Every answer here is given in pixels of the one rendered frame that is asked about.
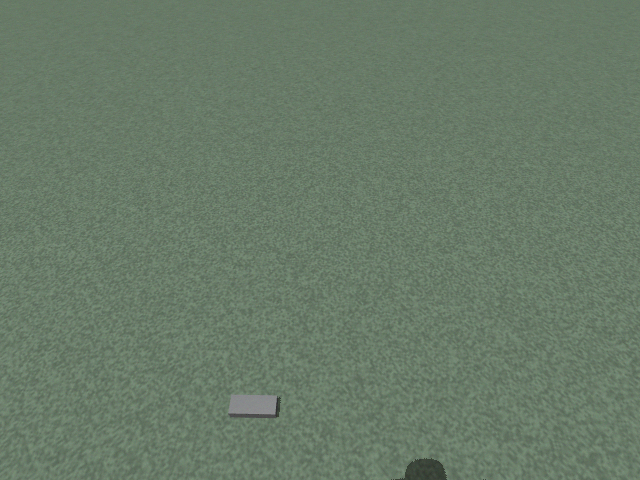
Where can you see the small box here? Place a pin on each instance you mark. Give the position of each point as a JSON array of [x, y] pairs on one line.
[[253, 406]]

